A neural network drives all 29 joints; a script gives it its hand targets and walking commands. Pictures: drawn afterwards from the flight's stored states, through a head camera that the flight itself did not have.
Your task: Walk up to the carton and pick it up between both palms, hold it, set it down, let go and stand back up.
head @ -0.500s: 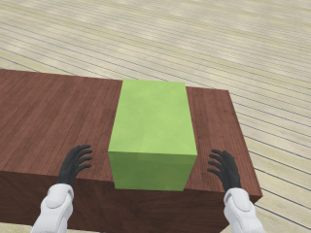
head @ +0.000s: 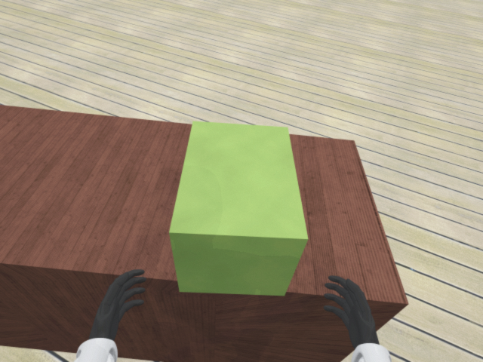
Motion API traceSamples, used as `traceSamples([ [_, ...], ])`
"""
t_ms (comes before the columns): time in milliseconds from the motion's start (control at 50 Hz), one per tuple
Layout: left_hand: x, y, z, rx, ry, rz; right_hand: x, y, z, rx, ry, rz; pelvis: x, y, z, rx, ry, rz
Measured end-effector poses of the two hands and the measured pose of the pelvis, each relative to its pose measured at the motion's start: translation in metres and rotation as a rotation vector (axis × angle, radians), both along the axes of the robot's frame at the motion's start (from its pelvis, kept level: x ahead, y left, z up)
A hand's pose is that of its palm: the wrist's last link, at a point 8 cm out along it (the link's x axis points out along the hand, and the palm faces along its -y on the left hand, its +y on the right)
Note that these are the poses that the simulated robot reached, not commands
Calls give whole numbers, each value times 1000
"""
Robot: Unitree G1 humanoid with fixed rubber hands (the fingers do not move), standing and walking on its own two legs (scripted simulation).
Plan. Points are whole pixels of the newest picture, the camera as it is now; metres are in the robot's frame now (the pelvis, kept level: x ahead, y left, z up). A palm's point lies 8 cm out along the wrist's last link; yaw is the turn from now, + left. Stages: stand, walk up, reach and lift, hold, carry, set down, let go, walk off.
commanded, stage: set down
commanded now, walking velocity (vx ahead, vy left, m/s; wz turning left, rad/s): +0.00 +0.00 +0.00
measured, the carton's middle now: (236, 204) +0.45 +0.01 -0.01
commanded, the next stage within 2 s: let go in 0.78 s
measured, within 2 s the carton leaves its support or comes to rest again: neither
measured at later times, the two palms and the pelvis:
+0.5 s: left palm (101, 352) +0.18 +0.22 -0.06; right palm (373, 360) +0.18 -0.22 -0.06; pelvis +0.02 -0.01 +0.00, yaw -1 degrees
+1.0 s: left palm out of the picture +0.17 +0.21 -0.08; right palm out of the picture +0.16 -0.24 -0.08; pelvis +0.01 -0.01 +0.00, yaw -1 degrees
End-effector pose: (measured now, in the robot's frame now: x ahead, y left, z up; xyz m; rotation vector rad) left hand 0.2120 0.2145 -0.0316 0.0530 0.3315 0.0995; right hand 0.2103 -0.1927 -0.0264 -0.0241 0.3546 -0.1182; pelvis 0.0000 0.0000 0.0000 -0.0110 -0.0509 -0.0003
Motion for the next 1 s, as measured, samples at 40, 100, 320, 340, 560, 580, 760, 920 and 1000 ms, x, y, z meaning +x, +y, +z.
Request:
traceSamples([
  [40, -4, 0, -5, 2, 29, 4, -5, -2, -4, -7, 21, 0, 1, -1, 0, 1, -6, -1],
  [100, -10, 1, -11, 6, 72, 11, -10, -4, -9, -18, 53, 2, 2, -1, 0, 2, -12, -3],
  [320, -22, 4, -25, 45, 257, 27, -25, -18, -28, -53, 196, 11, 10, -4, 2, 6, -28, -19],
  [340, -22, 5, -25, 48, 264, 27, -26, -19, -28, -54, 200, 13, 11, -4, 2, 6, -28, -19],
  [560, -35, 8, -32, 68, 369, 16, -36, -24, -37, -78, 261, 30, 17, -8, 3, 6, -38, -13],
  [580, -37, 8, -33, 70, 378, 15, -37, -25, -38, -80, 268, 32, 17, -8, 3, 6, -38, -12],
  [760, -48, 8, -43, 80, 460, 11, -45, -29, -47, -99, 329, 41, 15, -10, 2, 6, -42, -7],
  [920, -51, 5, -48, 101, 507, 1, -52, -38, -54, -120, 369, 44, 10, -11, 1, 6, -38, -10],
  [1000, -44, 0, -46, 110, 489, -9, -52, -45, -53, -123, 361, 38, 7, -12, 0, 7, -34, -13],
])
